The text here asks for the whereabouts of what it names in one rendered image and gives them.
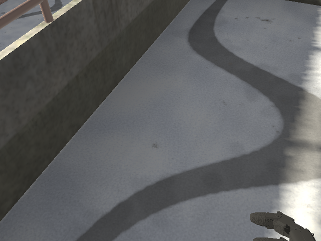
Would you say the robot right hand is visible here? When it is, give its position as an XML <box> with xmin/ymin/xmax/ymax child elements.
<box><xmin>250</xmin><ymin>211</ymin><xmax>316</xmax><ymax>241</ymax></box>

